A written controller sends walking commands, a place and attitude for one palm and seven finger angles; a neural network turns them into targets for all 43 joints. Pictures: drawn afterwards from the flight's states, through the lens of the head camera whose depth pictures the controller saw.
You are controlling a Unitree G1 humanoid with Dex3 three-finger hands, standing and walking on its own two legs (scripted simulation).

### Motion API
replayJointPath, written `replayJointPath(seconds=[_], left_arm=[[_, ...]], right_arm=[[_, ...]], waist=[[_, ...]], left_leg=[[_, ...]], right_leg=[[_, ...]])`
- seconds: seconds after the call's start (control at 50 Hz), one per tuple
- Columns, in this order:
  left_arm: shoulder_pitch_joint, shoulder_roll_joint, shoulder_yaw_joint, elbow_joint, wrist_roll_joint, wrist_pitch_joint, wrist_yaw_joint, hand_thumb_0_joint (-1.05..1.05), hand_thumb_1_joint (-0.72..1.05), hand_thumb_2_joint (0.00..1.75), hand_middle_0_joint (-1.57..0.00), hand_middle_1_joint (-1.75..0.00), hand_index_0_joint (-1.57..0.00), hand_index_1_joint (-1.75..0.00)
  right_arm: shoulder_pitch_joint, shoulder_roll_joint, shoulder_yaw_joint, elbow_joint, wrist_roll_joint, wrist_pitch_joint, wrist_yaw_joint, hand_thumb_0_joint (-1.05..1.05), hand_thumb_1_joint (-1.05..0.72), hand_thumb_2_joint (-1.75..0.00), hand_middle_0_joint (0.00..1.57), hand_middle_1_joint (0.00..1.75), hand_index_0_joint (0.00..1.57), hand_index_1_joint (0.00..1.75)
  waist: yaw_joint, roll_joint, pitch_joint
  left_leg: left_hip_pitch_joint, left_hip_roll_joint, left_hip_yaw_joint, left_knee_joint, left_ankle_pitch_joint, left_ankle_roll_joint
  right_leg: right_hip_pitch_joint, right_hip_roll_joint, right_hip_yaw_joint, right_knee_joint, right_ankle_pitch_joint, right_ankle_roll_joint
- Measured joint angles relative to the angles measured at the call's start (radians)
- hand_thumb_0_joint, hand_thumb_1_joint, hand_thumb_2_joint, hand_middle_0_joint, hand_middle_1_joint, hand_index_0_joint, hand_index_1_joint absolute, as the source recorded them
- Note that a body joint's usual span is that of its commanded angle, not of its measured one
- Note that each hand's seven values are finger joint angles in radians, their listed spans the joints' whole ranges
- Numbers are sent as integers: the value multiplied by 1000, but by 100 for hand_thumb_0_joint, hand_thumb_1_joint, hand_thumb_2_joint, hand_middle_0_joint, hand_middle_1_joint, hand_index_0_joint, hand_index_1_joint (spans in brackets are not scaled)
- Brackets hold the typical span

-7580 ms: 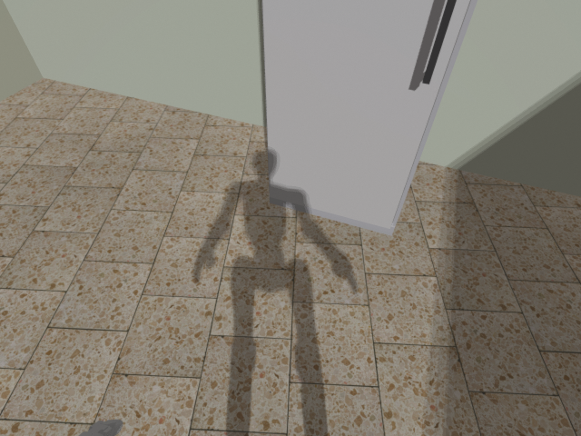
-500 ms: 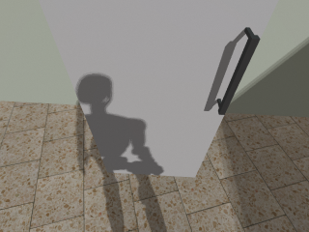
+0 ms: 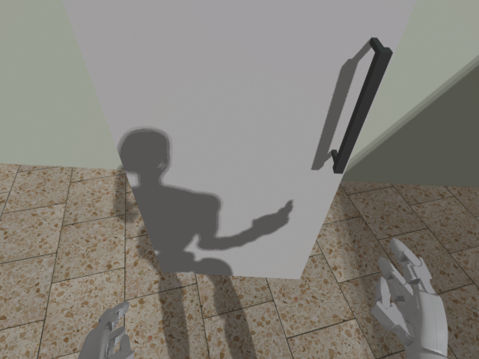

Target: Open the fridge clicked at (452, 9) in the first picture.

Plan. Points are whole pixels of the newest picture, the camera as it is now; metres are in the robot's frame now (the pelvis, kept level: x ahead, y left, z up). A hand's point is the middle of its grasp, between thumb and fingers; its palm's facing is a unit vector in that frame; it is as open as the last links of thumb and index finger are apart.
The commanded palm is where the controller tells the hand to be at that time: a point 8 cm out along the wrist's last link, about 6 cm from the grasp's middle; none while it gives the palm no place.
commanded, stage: raise the hand to about handle height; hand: right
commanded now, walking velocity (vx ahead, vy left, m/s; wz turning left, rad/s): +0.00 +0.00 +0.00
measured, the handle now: (354, 114) +0.54 -0.18 +0.16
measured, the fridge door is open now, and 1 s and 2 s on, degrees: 0 0 0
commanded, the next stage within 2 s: move the hooked fingers beside the handle in 1.88 s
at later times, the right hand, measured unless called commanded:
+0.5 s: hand (401, 311) +0.21 -0.21 +0.04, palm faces -0.04 +1.00 -0.06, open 10.4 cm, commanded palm +0.18 -0.28 +0.06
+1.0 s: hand (455, 267) +0.25 -0.27 +0.12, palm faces +0.04 +1.00 -0.07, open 13.3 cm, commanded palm +0.22 -0.31 +0.13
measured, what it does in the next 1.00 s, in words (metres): stands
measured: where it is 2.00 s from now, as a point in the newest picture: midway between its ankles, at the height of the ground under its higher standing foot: outside the picture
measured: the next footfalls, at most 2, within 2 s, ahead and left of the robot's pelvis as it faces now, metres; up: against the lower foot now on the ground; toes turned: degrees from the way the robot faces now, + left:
none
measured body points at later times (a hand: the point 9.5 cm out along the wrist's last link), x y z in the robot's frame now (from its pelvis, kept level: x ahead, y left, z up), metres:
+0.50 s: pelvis +0.00 -0.01 -0.03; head +0.02 -0.02 +0.42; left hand +0.18 +0.19 -0.11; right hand +0.21 -0.27 +0.05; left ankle +0.04 +0.12 -0.72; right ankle +0.00 -0.13 -0.72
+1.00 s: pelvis +0.01 -0.01 +0.00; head +0.01 -0.01 +0.45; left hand +0.21 +0.22 -0.05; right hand +0.24 -0.32 +0.13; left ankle +0.04 +0.12 -0.72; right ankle +0.00 -0.13 -0.72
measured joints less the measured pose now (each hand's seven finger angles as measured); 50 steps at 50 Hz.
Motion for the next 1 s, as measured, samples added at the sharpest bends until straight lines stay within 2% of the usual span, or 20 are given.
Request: replayJointPath(seconds=[0.04, 0.06, 0.1, 0.14, 0.18, 0.22, 0.26, 0.32, 0.36, 0.44, 0.52, 0.62, 0.7, 0.78, 1.0], left_arm=[[-44, 9, 12, -74, 6, -4, -28, 1, 90, 90, -20, -30, -20, -30], [-62, 16, 17, -111, 4, -2, -37, 1, 90, 90, -20, -30, -20, -30], [-87, 29, 24, -179, -5, 9, -40, 1, 90, 90, -20, -30, -20, -30], [-97, 41, 27, -232, -12, 22, -28, 1, 90, 90, -20, -30, -20, -30], [-97, 48, 29, -266, -12, 29, -15, 1, 90, 90, -20, -30, -20, -30], [-90, 48, 25, -281, -10, 32, -5, 1, 90, 90, -20, -30, -20, -30], [-80, 43, 10, -277, -5, 32, 3, 1, 90, 90, -20, -30, -20, -30], [-70, 25, -24, -245, -6, 33, 7, 1, 90, 90, -20, -30, -20, -30], [-64, 6, -49, -220, -11, 37, 11, 1, 90, 90, -20, -30, -20, -30], [-34, -38, -85, -186, -20, 52, 15, 1, 90, 90, -21, -30, -20, -30], [12, -54, -98, -177, -22, 56, 20, 1, 90, 90, -21, -30, -20, -30], [56, -20, -88, -164, -23, 34, 26, 1, 90, 90, -21, -30, -20, -30], [61, 21, -72, -150, -29, 16, 35, 2, 90, 90, -21, -30, -20, -30], [48, 48, -60, -145, -34, 2, 48, 2, 90, 90, -21, -30, -20, -30], [-7, 41, -84, -165, -40, -8, 67, 1, 90, 90, -20, -30, -20, -30]], right_arm=[[-2, -5, -12, -1, 18, -128, 117, 1, -79, -84, 20, 38, 20, 38], [5, -11, -15, 0, 22, -163, 174, 1, -77, -83, 20, 39, 20, 40], [35, -25, -13, -9, 39, -162, 260, 1, -72, -82, 21, 42, 21, 42], [76, -29, -16, -27, 60, -110, 294, 1, -68, -80, 21, 45, 22, 45], [117, -30, -29, -62, 67, -60, 279, 1, -63, -78, 22, 48, 22, 48], [154, -32, -41, -120, 61, -38, 240, 1, -58, -76, 22, 50, 22, 51], [169, -43, -48, -188, 52, -42, 212, 1, -54, -74, 22, 53, 23, 54], [134, -65, -46, -257, 45, -48, 213, 2, -47, -71, 23, 58, 23, 58], [88, -81, -42, -274, 48, -21, 235, 2, -42, -69, 23, 61, 23, 61], [27, -111, -53, -274, 57, 101, 265, 1, -33, -65, 24, 67, 24, 67], [24, -128, -95, -259, 86, 186, 252, 1, -23, -61, 24, 73, 25, 73], [24, -136, -143, -257, 107, 184, 239, 1, -12, -56, 25, 80, 25, 81], [4, -144, -158, -250, 115, 184, 262, 1, -3, -52, 26, 86, 26, 87], [-30, -163, -168, -232, 119, 211, 287, 0, 7, -48, 27, 92, 27, 93], [-180, -217, -239, -154, 140, 313, 338, 0, 33, -37, 29, 109, 29, 109]], waist=[[1, 9, -18], [-1, 12, -23], [-12, 23, -31], [-29, 32, -34], [-46, 35, -31], [-61, 31, -26], [-72, 25, -19], [-77, 7, -10], [-73, -7, -3], [-49, -27, -8], [-24, -37, -17], [-22, -40, -17], [-30, -39, -12], [-37, -34, -5], [-61, -35, 12]], left_leg=[[-84, -3, -9, 91, -34, 1], [-120, -5, -13, 132, -50, 0], [-181, -4, -19, 204, -80, -1], [-220, -2, -17, 252, -103, -3], [-240, -2, -5, 280, -118, -3], [-245, -4, 13, 292, -128, -1], [-245, -5, 33, 296, -133, 1], [-239, -7, 59, 291, -132, 0], [-229, -9, 66, 277, -125, -1], [-200, -12, 55, 229, -102, -6], [-161, -13, 34, 172, -79, -11], [-117, -11, 25, 123, -63, -16], [-81, -10, 27, 93, -55, -18], [-39, -10, 30, 61, -47, -17], [85, -17, 37, -43, -11, -11]], right_leg=[[-82, -5, -5, 97, -42, 1], [-117, -7, -5, 140, -65, 1], [-176, -7, -7, 214, -95, 0], [-217, -6, -1, 264, -121, 4], [-248, -7, 12, 306, -139, -2], [-269, -11, 32, 337, -152, -2], [-285, -13, 52, 360, -161, -2], [-301, -15, 79, 379, -166, -1], [-298, -16, 86, 376, -163, -1], [-265, -17, 73, 329, -146, -7], [-212, -16, 48, 261, -122, -13], [-163, -13, 37, 205, -105, -16], [-129, -11, 38, 176, -96, -18], [-88, -11, 39, 143, -86, -18], [36, -15, 42, 35, -45, -11]])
